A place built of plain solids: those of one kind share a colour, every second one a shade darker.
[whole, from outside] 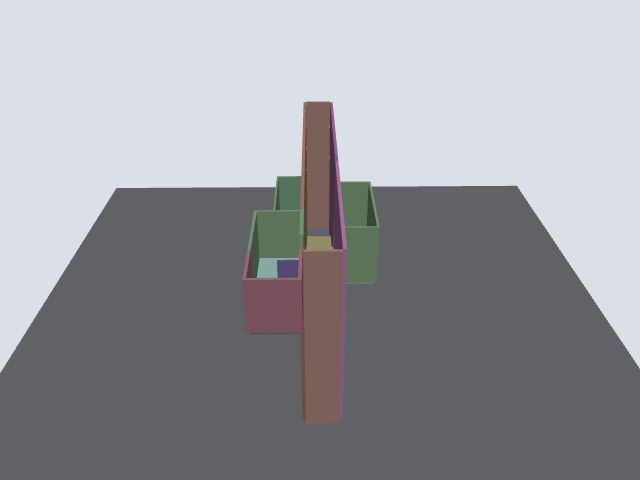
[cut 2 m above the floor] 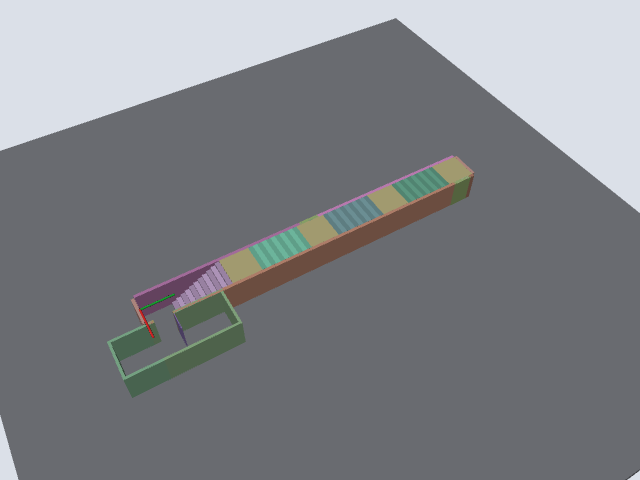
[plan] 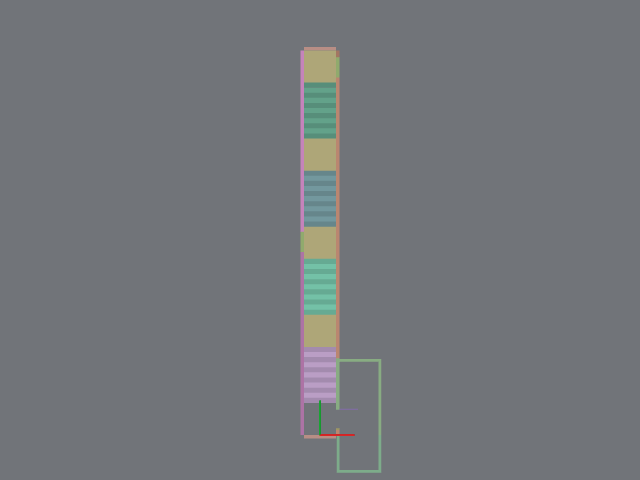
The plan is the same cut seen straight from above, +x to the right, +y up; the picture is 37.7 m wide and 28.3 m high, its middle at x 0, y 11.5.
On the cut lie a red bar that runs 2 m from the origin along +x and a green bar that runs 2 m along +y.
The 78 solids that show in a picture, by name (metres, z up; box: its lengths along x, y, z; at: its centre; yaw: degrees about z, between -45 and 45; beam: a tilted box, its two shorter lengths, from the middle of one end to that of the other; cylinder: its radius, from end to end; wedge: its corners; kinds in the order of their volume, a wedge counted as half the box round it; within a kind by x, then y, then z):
{
 "floor_1": {"box": [1.9, 1.9, 2.16], "at": [0.0, 6.14, 1.03]},
 "floor_2": {"box": [1.9, 1.9, 4.27], "at": [0.0, 11.34, 2.09]},
 "floor_3": {"box": [1.9, 1.9, 6.39], "at": [0.0, 16.54, 3.14]},
 "floor_4": {"box": [1.9, 1.9, 8.5], "at": [0.0, 21.73, 4.2]},
 "wall_sidel_1": {"box": [0.2, 10.79, 11.4], "at": [-1.05, 5.4, 5.65]},
 "wall_sidel_2": {"box": [0.2, 10.79, 11.4], "at": [-1.05, 17.28, 5.65]},
 "tread_u1b_1": {"box": [1.9, 0.3, 6.56], "at": [0.0, 17.63, 3.23]},
 "tread_u1b_2": {"box": [1.9, 0.3, 6.74], "at": [0.0, 17.93, 3.32]},
 "tread_u1b_3": {"box": [1.9, 0.3, 6.91], "at": [0.0, 18.23, 3.41]},
 "tread_u1b_4": {"box": [1.9, 0.3, 7.09], "at": [0.0, 18.53, 3.5]},
 "tread_u1b_5": {"box": [1.9, 0.3, 7.27], "at": [0.0, 18.83, 3.58]},
 "tread_u1b_6": {"box": [1.9, 0.3, 7.44], "at": [0.0, 19.13, 3.67]},
 "tread_u1b_7": {"box": [1.9, 0.3, 7.62], "at": [0.0, 19.43, 3.76]},
 "tread_u1b_8": {"box": [1.9, 0.3, 7.79], "at": [0.0, 19.73, 3.85]},
 "tread_u1b_9": {"box": [1.9, 0.3, 7.97], "at": [0.0, 20.03, 3.94]},
 "tread_u1b_10": {"box": [1.9, 0.3, 8.15], "at": [0.0, 20.33, 4.02]},
 "tread_u1b_11": {"box": [1.9, 0.3, 8.32], "at": [0.0, 20.63, 4.11]},
 "wall_sider_1": {"box": [0.2, 19.69, 11.4], "at": [1.05, 11.34, 5.65]},
 "wall_sider_2": {"box": [0.2, 0.4, 11.4], "at": [1.05, 22.48, 5.65]},
 "tread_u1a_1": {"box": [1.9, 0.3, 4.45], "at": [0.0, 12.44, 2.17]},
 "tread_u1a_2": {"box": [1.9, 0.3, 4.63], "at": [0.0, 12.74, 2.26]},
 "tread_u1a_3": {"box": [1.9, 0.3, 4.8], "at": [0.0, 13.04, 2.35]},
 "tread_u1a_4": {"box": [1.9, 0.3, 4.98], "at": [0.0, 13.34, 2.44]},
 "tread_u1a_5": {"box": [1.9, 0.3, 5.15], "at": [0.0, 13.64, 2.53]},
 "tread_u1a_6": {"box": [1.9, 0.3, 5.33], "at": [0.0, 13.94, 2.62]},
 "tread_u1a_7": {"box": [1.9, 0.3, 5.51], "at": [0.0, 14.24, 2.7]},
 "tread_u1a_8": {"box": [1.9, 0.3, 5.68], "at": [0.0, 14.54, 2.79]},
 "tread_u1a_9": {"box": [1.9, 0.3, 5.86], "at": [0.0, 14.84, 2.88]},
 "tread_u1a_10": {"box": [1.9, 0.3, 6.03], "at": [0.0, 15.14, 2.97]},
 "tread_u1a_11": {"box": [1.9, 0.3, 6.21], "at": [0.0, 15.44, 3.06]},
 "tread_u0b_1": {"box": [1.9, 0.3, 2.34], "at": [0.0, 7.24, 1.12]},
 "tread_u0b_2": {"box": [1.9, 0.3, 2.51], "at": [0.0, 7.54, 1.21]},
 "tread_u0b_3": {"box": [1.9, 0.3, 2.69], "at": [0.0, 7.84, 1.29]},
 "tread_u0b_4": {"box": [1.9, 0.3, 2.87], "at": [0.0, 8.14, 1.38]},
 "tread_u0b_5": {"box": [1.9, 0.3, 3.04], "at": [0.0, 8.44, 1.47]},
 "tread_u0b_6": {"box": [1.9, 0.3, 3.22], "at": [0.0, 8.74, 1.56]},
 "tread_u0b_7": {"box": [1.9, 0.3, 3.39], "at": [0.0, 9.04, 1.65]},
 "tread_u0b_8": {"box": [1.9, 0.3, 3.57], "at": [0.0, 9.34, 1.74]},
 "tread_u0b_9": {"box": [1.9, 0.3, 3.75], "at": [0.0, 9.64, 1.82]},
 "tread_u0b_10": {"box": [1.9, 0.3, 3.92], "at": [0.0, 9.94, 1.91]},
 "tread_u0b_11": {"box": [1.9, 0.3, 4.1], "at": [0.0, 10.24, 2.0]},
 "wall_corr_1": {"box": [0.16, 6.71, 4.05], "at": [-3.53, 11.53, 6.2]},
 "wall_corr_2": {"box": [2.62, 0.16, 4.05], "at": [-2.3, 8.25, 6.2]},
 "wall_corr_3": {"box": [2.62, 0.16, 4.05], "at": [-2.3, 14.8, 6.2]},
 "wall_corr_4": {"box": [0.2, 0.4, 4.05], "at": [1.05, 0.2, 1.97]},
 "wall_corr_5": {"box": [0.2, 3.03, 4.05], "at": [1.05, 3.01, 1.97]},
 "wall_corr_6": {"box": [0.2, 2.66, 2.95], "at": [1.05, 19.85, 9.87]},
 "wall_corr_7": {"box": [2.62, 0.16, 4.05], "at": [2.3, 4.41, 1.97]},
 "wall_corr_8": {"box": [2.62, 0.16, 2.95], "at": [2.3, 18.64, 9.87]},
 "wall_corr_9": {"box": [0.16, 4.49, 4.05], "at": [3.53, 2.24, 1.97]},
 "wall_corr_10": {"box": [0.16, 4.12, 2.95], "at": [3.53, 20.62, 9.87]},
 "wall_end_1": {"box": [1.9, 0.2, 11.4], "at": [0.0, -0.1, 5.65]},
 "wall_end_2": {"box": [1.9, 0.2, 11.4], "at": [0.0, 22.78, 5.65]},
 "tread_u0a_1": {"box": [1.9, 0.3, 0.23], "at": [0.0, 2.05, 0.06]},
 "tread_u0a_2": {"box": [1.9, 0.3, 0.4], "at": [0.0, 2.35, 0.15]},
 "tread_u0a_3": {"box": [1.9, 0.3, 0.58], "at": [0.0, 2.65, 0.24]},
 "tread_u0a_4": {"box": [1.9, 0.3, 0.75], "at": [0.0, 2.95, 0.33]},
 "tread_u0a_5": {"box": [1.9, 0.3, 0.93], "at": [0.0, 3.25, 0.41]},
 "tread_u0a_6": {"box": [1.9, 0.3, 1.11], "at": [0.0, 3.55, 0.5]},
 "tread_u0a_7": {"box": [1.9, 0.3, 1.28], "at": [0.0, 3.85, 0.59]},
 "tread_u0a_8": {"box": [1.9, 0.3, 1.46], "at": [0.0, 4.15, 0.68]},
 "tread_u0a_9": {"box": [1.9, 0.3, 1.63], "at": [0.0, 4.45, 0.77]},
 "tread_u0a_10": {"box": [1.9, 0.3, 1.81], "at": [0.0, 4.75, 0.85]},
 "tread_u0a_11": {"box": [1.9, 0.3, 1.99], "at": [0.0, 5.05, 0.94]},
 "wall_corr0a_1": {"box": [0.16, 2.22, 4.05], "at": [1.07, -1.11, 1.97]},
 "wall_corr0a_2": {"box": [2.62, 0.16, 4.05], "at": [2.3, -2.14, 1.97]},
 "wall_corr0a_3": {"box": [0.16, 2.22, 4.05], "at": [3.53, -1.11, 1.97]},
 "wall_corr2b_1": {"box": [0.16, 2.59, 2.95], "at": [1.07, 23.98, 9.87]},
 "wall_corr2b_2": {"box": [2.62, 0.16, 2.95], "at": [2.3, 25.19, 9.87]},
 "wall_corr2b_3": {"box": [0.16, 2.59, 2.95], "at": [3.53, 23.98, 9.87]},
 "doorfloor_1": {"box": [0.22, 1.3, 4.27], "at": [-1.05, 11.34, 2.09]},
 "doorfloor_2": {"box": [0.22, 1.3, 8.5], "at": [1.05, 21.73, 4.2]},
 "floor_corr_1": {"box": [2.3, 3.96, 0.23], "at": [2.3, 20.7, 8.33]},
 "floor_corr2b_1": {"box": [2.3, 2.43, 0.23], "at": [2.3, 23.89, 8.33]},
 "wallover_sidel_1": {"box": [0.2, 1.1, 4.62], "at": [-1.05, 11.34, 9.04]},
 "leaf_1": {"box": [1.1, 0.05, 2.07], "at": [1.7, 1.52, 1.04]},
 "leaf_2": {"box": [1.1, 0.05, 2.07], "at": [1.7, 22.3, 9.49]},
 "wallover_corr_1": {"box": [0.2, 1.1, 0.4], "at": [1.05, 21.73, 11.15]}
}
